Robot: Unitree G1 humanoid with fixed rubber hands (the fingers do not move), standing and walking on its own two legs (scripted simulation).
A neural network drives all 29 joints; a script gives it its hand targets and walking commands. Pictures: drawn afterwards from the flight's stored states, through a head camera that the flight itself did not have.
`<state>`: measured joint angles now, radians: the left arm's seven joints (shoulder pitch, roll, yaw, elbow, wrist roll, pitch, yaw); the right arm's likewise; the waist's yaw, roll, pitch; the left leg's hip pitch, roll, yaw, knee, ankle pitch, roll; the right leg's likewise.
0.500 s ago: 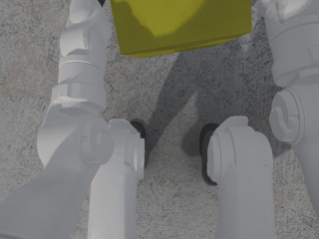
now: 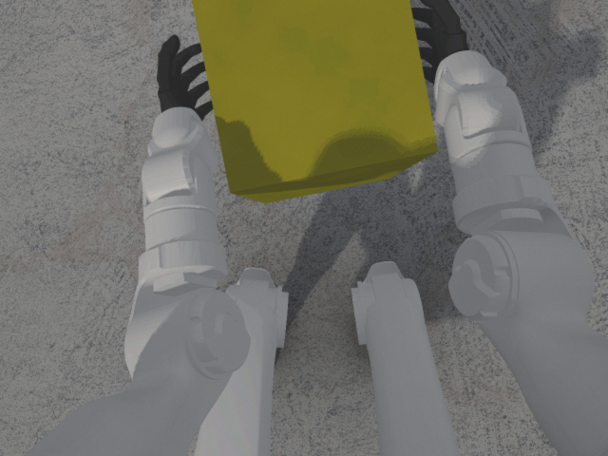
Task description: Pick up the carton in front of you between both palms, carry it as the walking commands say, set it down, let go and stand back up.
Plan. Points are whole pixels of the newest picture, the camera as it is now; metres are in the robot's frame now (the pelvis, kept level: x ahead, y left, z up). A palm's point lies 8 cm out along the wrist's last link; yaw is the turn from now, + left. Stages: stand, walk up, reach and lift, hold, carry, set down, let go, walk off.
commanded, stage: reach and lift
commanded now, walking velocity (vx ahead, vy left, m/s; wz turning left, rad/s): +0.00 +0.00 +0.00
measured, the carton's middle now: (314, 110) +0.52 -0.02 -0.15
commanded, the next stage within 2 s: none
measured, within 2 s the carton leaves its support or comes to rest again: neither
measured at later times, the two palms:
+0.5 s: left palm (91, 76) +0.47 +0.14 +0.09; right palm (518, 30) +0.48 -0.16 +0.08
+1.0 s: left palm out of the picture +0.43 +0.14 +0.24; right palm out of the picture +0.42 -0.16 +0.23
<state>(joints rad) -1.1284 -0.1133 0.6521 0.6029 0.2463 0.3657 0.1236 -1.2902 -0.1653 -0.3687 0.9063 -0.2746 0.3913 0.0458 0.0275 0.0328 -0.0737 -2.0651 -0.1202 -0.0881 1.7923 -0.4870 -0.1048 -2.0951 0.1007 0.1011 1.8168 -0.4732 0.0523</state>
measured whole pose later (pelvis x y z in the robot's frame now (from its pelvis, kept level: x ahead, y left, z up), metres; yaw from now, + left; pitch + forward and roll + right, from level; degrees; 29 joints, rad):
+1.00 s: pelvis +0.09 +0.01 +0.26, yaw -2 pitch +18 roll +0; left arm -0.40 -0.18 0.38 0.51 0.22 0.34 0.06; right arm -0.42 0.11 -0.32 0.56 -0.24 0.38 0.00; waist 0.01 0.02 -0.18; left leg -0.80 -0.07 -0.14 0.84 -0.36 -0.03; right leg -0.81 0.06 0.13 0.84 -0.35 0.03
